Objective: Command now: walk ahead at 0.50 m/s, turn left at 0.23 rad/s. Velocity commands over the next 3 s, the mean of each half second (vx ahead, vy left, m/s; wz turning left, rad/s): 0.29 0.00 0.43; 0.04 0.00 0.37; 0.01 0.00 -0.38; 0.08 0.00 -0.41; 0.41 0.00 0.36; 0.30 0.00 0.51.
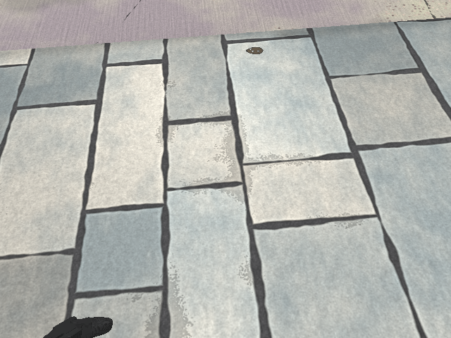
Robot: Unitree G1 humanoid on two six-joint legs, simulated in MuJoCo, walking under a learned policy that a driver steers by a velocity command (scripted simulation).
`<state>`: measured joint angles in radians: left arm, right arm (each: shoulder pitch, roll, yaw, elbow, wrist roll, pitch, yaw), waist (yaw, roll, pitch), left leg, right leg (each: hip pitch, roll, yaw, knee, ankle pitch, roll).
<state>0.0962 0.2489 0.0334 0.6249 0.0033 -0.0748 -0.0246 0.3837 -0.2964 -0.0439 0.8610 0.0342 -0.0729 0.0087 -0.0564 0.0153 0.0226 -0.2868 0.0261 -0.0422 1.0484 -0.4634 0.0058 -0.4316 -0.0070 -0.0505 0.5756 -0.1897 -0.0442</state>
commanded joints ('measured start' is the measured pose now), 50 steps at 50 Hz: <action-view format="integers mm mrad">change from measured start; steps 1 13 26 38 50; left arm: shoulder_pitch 193 134 86 49 -2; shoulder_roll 123 175 167 118 137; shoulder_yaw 46 73 55 43 36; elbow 18 106 48 52 43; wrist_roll -1 2 5 0 -4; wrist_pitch -9 -11 52 68 49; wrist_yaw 4 54 59 53 31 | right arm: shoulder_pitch -95 -259 -221 -236 -230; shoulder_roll -119 -5 -125 -141 -10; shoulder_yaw -30 -17 -63 -72 -31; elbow -114 -195 -295 -318 -267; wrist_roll -5 -30 -19 -40 -56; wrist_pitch -23 33 54 102 88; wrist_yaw -5 31 3 -36 -24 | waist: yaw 114 84 60 36 36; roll -119 -78 7 140 -166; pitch -99 -2 -181 -163 -48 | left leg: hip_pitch -465 -278 140 -28 -46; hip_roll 85 51 194 104 -46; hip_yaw -52 46 -366 -375 -39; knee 175 -342 -701 -717 -382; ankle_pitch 110 538 600 219 66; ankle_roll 12 -18 283 205 -88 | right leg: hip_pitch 448 309 -202 13 176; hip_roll -299 -225 -41 8 -148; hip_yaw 377 -111 156 125 310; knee -315 -346 654 198 -210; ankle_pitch -12 578 -277 -137 239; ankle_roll -180 -115 90 109 -104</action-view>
